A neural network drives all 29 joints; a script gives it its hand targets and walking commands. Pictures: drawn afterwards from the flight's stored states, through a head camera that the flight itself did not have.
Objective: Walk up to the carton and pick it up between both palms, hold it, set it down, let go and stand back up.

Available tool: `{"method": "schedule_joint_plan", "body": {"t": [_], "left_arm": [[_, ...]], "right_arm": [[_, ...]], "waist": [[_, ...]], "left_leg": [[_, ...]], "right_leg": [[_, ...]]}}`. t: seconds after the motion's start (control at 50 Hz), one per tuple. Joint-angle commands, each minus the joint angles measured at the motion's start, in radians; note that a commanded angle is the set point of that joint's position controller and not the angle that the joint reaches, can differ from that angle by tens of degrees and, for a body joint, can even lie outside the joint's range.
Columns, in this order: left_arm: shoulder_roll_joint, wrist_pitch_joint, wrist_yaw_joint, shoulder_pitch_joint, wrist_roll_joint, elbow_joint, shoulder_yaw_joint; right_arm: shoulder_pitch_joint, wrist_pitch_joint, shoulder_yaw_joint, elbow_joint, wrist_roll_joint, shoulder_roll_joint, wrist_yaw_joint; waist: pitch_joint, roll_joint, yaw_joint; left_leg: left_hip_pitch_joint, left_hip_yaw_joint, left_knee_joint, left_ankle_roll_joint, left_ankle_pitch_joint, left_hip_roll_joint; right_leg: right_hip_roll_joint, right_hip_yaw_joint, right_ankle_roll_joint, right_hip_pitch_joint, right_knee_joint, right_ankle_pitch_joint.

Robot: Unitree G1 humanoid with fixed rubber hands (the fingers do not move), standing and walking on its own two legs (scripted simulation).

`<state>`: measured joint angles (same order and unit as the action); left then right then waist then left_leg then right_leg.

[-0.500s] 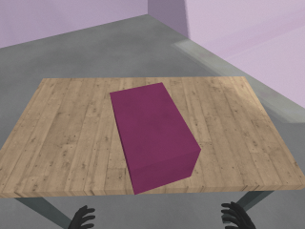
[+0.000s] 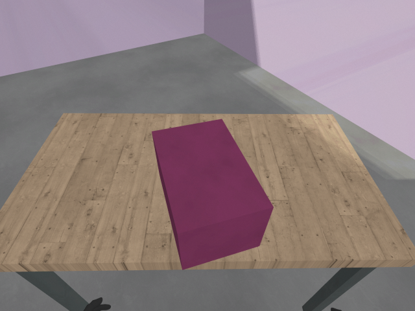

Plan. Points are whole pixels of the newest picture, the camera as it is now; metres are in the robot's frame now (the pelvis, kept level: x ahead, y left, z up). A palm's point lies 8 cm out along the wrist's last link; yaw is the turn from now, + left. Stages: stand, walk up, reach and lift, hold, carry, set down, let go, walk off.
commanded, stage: stand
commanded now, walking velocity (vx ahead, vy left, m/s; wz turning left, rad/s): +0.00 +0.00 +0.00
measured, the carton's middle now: (204, 187) +0.43 +0.03 -0.02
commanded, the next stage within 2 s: none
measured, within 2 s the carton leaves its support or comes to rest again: neither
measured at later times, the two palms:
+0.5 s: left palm out of the picture +0.04 +0.31 -0.12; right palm out of the picture +0.04 -0.28 -0.11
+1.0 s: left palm out of the picture +0.02 +0.31 -0.12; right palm out of the picture +0.02 -0.27 -0.11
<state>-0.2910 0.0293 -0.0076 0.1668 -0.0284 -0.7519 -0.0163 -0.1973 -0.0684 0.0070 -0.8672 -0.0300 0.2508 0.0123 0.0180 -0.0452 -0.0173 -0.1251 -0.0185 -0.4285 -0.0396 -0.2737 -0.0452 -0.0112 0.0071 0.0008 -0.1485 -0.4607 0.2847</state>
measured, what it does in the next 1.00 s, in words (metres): stands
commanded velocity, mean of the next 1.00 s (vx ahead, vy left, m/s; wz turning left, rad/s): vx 0.00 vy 0.00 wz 0.00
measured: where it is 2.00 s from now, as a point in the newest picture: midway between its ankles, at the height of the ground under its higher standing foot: outside the picture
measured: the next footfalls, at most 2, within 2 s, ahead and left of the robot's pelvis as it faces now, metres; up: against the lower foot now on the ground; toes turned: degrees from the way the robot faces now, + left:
none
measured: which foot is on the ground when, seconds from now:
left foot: down 0.00-1.00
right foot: down 0.00-1.00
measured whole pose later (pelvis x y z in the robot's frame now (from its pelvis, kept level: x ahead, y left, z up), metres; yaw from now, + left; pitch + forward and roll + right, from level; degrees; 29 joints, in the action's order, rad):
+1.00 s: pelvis -0.03 +0.02 +0.00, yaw +0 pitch -3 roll +0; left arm -0.35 -0.01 0.01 0.16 -0.01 -1.15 0.00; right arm -0.19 -0.02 0.00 -1.09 -0.02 0.33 0.00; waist 0.04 -0.02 -0.01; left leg -0.11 -0.03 -0.37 -0.01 -0.20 -0.02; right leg -0.04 -0.01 0.03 -0.13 -0.39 0.20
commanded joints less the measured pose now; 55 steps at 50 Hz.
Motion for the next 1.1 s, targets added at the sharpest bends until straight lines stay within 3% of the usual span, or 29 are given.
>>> {"method": "schedule_joint_plan", "body": {"t": [0.0, 0.06, 0.08, 0.1, 0.12, 0.36, 0.4, 0.44, 0.5, 0.52, 0.56, 0.62, 0.7, 0.72, 0.74, 0.86, 0.92, 0.94, 1.0, 1.08], "left_arm": [[-0.209, -0.056, -0.006, -0.062, 0.005, -0.029, -0.042], [-0.218, -0.071, -0.001, -0.067, 0.005, -0.096, -0.033], [-0.238, -0.068, -0.001, -0.082, -0.001, -0.116, -0.033], [-0.231, -0.069, 0.000, -0.083, 0.001, -0.137, -0.030], [-0.242, -0.073, 0.001, -0.084, 0.000, -0.155, -0.026], [-0.275, -0.068, 0.001, -0.057, 0.011, -0.302, -0.018], [-0.273, -0.067, -0.001, -0.054, 0.012, -0.305, -0.020], [-0.282, -0.067, -0.002, -0.058, 0.015, -0.310, -0.021], [-0.265, -0.063, -0.002, -0.049, 0.019, -0.317, -0.016], [-0.272, -0.065, -0.003, -0.057, 0.013, -0.324, -0.018], [-0.269, -0.065, -0.002, -0.047, 0.016, -0.328, -0.017], [-0.268, -0.067, 0.000, -0.051, 0.016, -0.328, -0.017], [-0.271, -0.065, -0.001, -0.052, 0.015, -0.330, -0.018], [-0.261, -0.064, 0.000, -0.054, 0.017, -0.329, -0.019], [-0.268, -0.065, 0.000, -0.056, 0.019, -0.332, -0.015], [-0.268, -0.061, 0.002, -0.047, 0.021, -0.337, -0.019], [-0.269, -0.060, 0.002, -0.053, 0.018, -0.336, -0.019], [-0.269, -0.056, 0.002, -0.048, 0.022, -0.339, -0.017], [-0.274, -0.056, 0.002, -0.045, 0.018, -0.341, -0.020], [-0.267, -0.058, 0.001, -0.060, 0.023, -0.341, -0.015]], "right_arm": [[0.008, -0.002, 0.062, 0.045, 0.004, 0.238, -0.012], [0.012, 0.010, 0.061, 0.009, 0.002, 0.261, -0.017], [0.016, 0.014, 0.059, 0.001, 0.007, 0.254, -0.016], [0.020, 0.015, 0.056, -0.007, 0.006, 0.270, -0.017], [0.014, 0.020, 0.057, -0.020, 0.005, 0.272, -0.019], [0.013, 0.034, 0.047, -0.096, 0.007, 0.325, -0.025], [0.003, 0.034, 0.048, -0.104, 0.009, 0.327, -0.026], [0.013, 0.034, 0.043, -0.107, 0.010, 0.310, -0.026], [0.012, 0.034, 0.049, -0.117, 0.008, 0.327, -0.027], [0.008, 0.035, 0.045, -0.115, 0.007, 0.311, -0.026], [0.016, 0.034, 0.049, -0.118, 0.007, 0.316, -0.026], [0.011, 0.034, 0.046, -0.126, 0.006, 0.314, -0.025], [0.017, 0.033, 0.045, -0.131, 0.009, 0.302, -0.023], [0.022, 0.032, 0.048, -0.132, 0.011, 0.313, -0.023], [0.031, 0.031, 0.046, -0.130, 0.011, 0.302, -0.023], [0.039, 0.029, 0.042, -0.154, 0.011, 0.321, -0.022], [0.048, 0.029, 0.040, -0.155, 0.014, 0.312, -0.023], [0.043, 0.030, 0.041, -0.160, 0.015, 0.322, -0.022], [0.051, 0.033, 0.038, -0.166, 0.015, 0.313, -0.022], [0.067, 0.034, 0.041, -0.169, 0.015, 0.326, -0.019]], "waist": [[-0.056, 0.038, 0.008], [-0.068, 0.098, 0.002], [-0.062, 0.051, 0.007], [-0.079, 0.069, 0.008], [-0.041, 0.038, 0.012], [-0.011, 0.060, 0.010], [-0.015, 0.080, 0.010], [-0.008, 0.033, 0.010], [0.005, 0.050, 0.006], [0.019, 0.031, 0.012], [0.005, 0.068, 0.010], [0.017, 0.023, 0.006], [0.017, 0.028, 0.009], [0.030, 0.057, 0.010], [0.023, 0.036, 0.012], [0.011, 0.054, 0.002], [0.014, 0.027, 0.012], [0.001, 0.054, 0.013], [0.015, 0.033, 0.007], [0.013, 0.055, 0.012]], "left_leg": [[-0.001, 0.035, 0.035, 0.056, 0.323, -0.063], [-0.002, 0.047, 0.057, 0.063, 0.335, -0.065], [-0.003, 0.048, 0.066, 0.062, 0.332, -0.066], [0.005, 0.047, 0.062, 0.063, 0.331, -0.067], [0.002, 0.053, 0.073, 0.063, 0.325, -0.069], [0.007, 0.066, 0.103, 0.072, 0.258, -0.078], [-0.002, 0.065, 0.108, 0.071, 0.238, -0.076], [-0.001, 0.069, 0.117, 0.069, 0.250, -0.080], [-0.002, 0.066, 0.116, 0.069, 0.225, -0.078], [-0.002, 0.070, 0.126, 0.066, 0.217, -0.077], [0.001, 0.072, 0.125, 0.068, 0.203, -0.080], [-0.005, 0.082, 0.133, 0.072, 0.193, -0.078], [0.000, 0.085, 0.137, 0.068, 0.158, -0.077], [-0.013, 0.075, 0.144, 0.066, 0.161, -0.074], [-0.009, 0.087, 0.143, 0.068, 0.164, -0.078], [-0.003, 0.087, 0.147, 0.067, 0.168, -0.082], [0.001, 0.085, 0.144, 0.065, 0.161, -0.082], [0.000, 0.087, 0.147, 0.068, 0.161, -0.082], [0.007, 0.088, 0.144, 0.064, 0.149, -0.081], [-0.002, 0.080, 0.152, 0.059, 0.158, -0.076]], "right_leg": [[-0.113, -0.083, -0.032, -0.025, 0.089, -0.303], [-0.112, -0.078, -0.033, 0.015, 0.081, -0.327], [-0.102, -0.069, -0.031, 0.015, 0.084, -0.318], [-0.103, -0.072, -0.034, 0.018, 0.094, -0.311], [-0.103, -0.070, -0.032, 0.000, 0.101, -0.303], [-0.104, -0.085, -0.037, 0.001, 0.140, -0.234], [-0.105, -0.090, -0.035, 0.023, 0.140, -0.243], [-0.105, -0.085, -0.032, 0.011, 0.143, -0.237], [-0.105, -0.081, -0.028, 0.002, 0.147, -0.222], [-0.104, -0.081, -0.027, -0.010, 0.152, -0.201], [-0.105, -0.085, -0.028, -0.001, 0.152, -0.178], [-0.107, -0.081, -0.033, -0.007, 0.156, -0.157], [-0.110, -0.087, -0.033, -0.019, 0.161, -0.126], [-0.112, -0.096, -0.029, -0.021, 0.168, -0.130], [-0.111, -0.091, -0.032, -0.016, 0.160, -0.125], [-0.117, -0.097, -0.035, -0.004, 0.156, -0.141], [-0.111, -0.093, -0.035, -0.017, 0.160, -0.134], [-0.118, -0.093, -0.037, -0.001, 0.158, -0.142], [-0.110, -0.091, -0.034, -0.013, 0.167, -0.127], [-0.116, -0.086, -0.029, -0.010, 0.170, -0.140]]}}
